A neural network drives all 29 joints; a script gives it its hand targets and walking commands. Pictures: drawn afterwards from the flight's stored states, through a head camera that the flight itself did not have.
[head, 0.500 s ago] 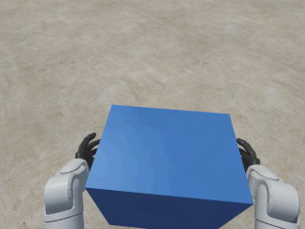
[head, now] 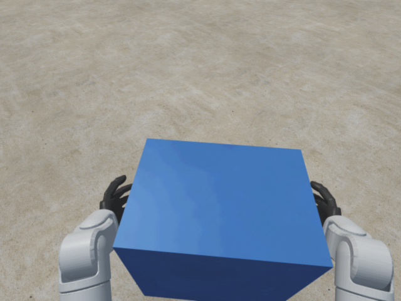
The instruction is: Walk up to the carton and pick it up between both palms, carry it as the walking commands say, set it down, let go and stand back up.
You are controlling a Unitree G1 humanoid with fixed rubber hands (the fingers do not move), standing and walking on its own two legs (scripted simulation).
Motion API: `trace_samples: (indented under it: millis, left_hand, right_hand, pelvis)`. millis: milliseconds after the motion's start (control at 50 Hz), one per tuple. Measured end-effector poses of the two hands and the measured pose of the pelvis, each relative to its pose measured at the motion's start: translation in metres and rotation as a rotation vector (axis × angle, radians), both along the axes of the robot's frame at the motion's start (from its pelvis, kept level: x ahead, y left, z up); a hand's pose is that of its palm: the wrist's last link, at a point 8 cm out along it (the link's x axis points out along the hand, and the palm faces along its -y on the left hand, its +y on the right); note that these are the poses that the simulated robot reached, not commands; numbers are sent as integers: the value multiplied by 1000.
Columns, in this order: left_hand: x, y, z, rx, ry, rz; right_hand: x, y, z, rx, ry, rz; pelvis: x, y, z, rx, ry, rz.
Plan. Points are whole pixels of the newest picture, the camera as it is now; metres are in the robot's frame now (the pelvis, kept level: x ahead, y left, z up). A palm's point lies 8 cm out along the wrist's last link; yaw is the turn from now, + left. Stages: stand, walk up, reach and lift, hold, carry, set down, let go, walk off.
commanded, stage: carry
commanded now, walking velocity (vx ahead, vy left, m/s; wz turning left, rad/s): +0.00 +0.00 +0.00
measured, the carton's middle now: (215, 229) +0.26 +0.00 +0.00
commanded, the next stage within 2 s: none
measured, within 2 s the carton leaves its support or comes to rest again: neither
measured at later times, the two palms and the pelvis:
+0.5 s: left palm (114, 216) +0.25 +0.19 +0.07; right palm (327, 223) +0.24 -0.20 +0.07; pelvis +0.00 +0.00 +0.00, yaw +0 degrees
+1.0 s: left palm (114, 216) +0.25 +0.19 +0.06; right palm (323, 222) +0.25 -0.20 +0.06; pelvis +0.00 +0.00 +0.00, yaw +0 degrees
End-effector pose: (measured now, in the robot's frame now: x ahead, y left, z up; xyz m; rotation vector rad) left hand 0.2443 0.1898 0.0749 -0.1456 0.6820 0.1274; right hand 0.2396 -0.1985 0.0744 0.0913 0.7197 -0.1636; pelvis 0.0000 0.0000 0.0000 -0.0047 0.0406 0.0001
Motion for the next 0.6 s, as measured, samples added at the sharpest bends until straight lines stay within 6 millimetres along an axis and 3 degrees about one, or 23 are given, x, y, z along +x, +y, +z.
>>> trace_samples:
  millis: [600]
  left_hand:
    - [2, -2, -5, 4, -2, -1]
  right_hand:
    - [2, -2, -5, -3, -1, 1]
  pelvis:
    - [1, -1, 0, 0, 5, 2]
